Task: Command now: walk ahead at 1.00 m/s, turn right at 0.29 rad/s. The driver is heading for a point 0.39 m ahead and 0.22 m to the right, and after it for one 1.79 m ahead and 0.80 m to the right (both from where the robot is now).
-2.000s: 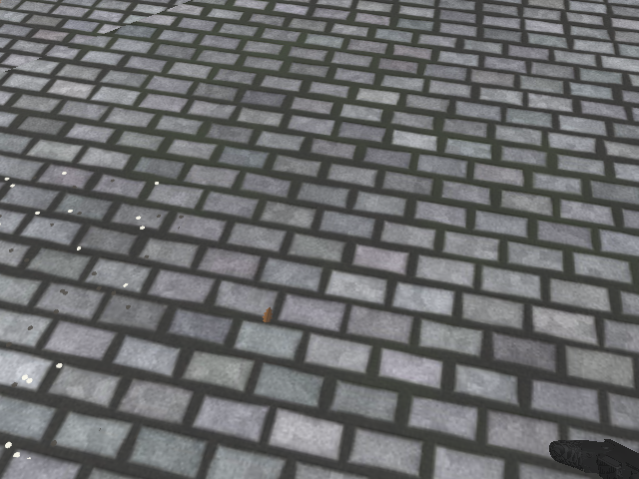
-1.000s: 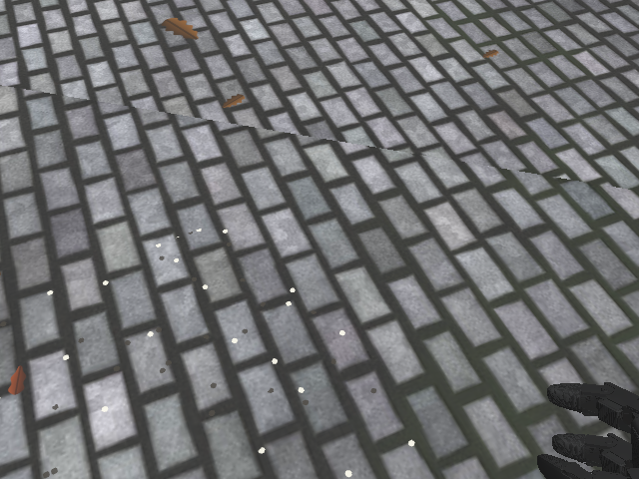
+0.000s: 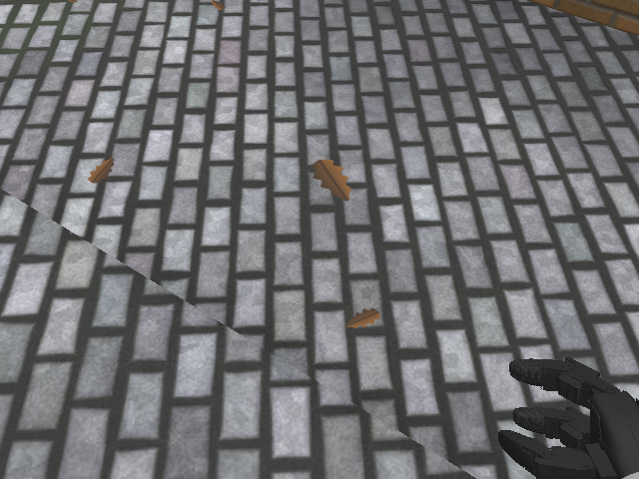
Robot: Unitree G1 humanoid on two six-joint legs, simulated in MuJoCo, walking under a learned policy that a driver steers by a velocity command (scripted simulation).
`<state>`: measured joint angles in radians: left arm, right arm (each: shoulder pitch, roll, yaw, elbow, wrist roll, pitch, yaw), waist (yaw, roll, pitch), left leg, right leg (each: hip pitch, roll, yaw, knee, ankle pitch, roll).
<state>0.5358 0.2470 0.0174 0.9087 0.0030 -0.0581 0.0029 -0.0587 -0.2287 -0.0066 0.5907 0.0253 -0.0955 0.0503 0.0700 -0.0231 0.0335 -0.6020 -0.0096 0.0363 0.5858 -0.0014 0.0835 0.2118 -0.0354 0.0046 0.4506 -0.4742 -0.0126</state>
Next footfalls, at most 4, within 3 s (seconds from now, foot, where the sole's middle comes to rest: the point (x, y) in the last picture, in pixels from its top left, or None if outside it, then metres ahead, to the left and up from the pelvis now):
0.42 right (416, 441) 0.54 -0.14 -0.74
0.76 left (332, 349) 0.81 0.04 -0.88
1.08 right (502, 340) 0.87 -0.39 -0.88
1.50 left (434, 281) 1.04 -0.23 -0.88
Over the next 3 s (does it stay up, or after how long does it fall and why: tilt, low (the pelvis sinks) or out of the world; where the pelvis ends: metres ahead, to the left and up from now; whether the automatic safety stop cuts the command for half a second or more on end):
stays up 1.36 -0.81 -0.15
